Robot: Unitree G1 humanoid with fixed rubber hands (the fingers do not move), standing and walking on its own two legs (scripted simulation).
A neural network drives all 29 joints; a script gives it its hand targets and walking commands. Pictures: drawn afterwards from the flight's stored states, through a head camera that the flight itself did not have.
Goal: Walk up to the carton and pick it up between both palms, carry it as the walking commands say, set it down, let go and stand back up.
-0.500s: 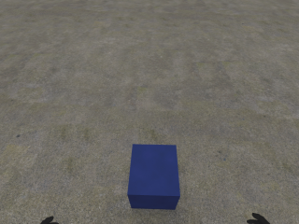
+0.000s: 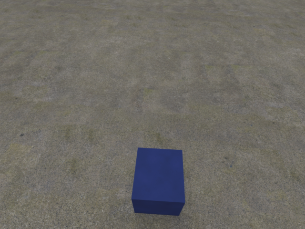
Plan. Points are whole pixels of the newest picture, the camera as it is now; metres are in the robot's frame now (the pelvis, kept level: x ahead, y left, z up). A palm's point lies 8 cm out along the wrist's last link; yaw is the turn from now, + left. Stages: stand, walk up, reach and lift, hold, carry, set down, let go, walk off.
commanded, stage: walk up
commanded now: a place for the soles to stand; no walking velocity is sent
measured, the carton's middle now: (158, 181) +0.50 -0.03 -0.64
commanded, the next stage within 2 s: reach and lift in 0.22 s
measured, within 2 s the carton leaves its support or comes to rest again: neither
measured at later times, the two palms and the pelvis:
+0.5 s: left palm (60, 225) +0.17 +0.27 -0.11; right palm out of the picture +0.15 -0.29 -0.12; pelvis -0.02 -0.01 -0.02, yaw -4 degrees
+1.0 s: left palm (78, 195) +0.27 +0.26 -0.16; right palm (237, 194) +0.27 -0.27 -0.17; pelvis -0.05 +0.00 -0.08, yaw -4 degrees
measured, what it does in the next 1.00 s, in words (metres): lowers itself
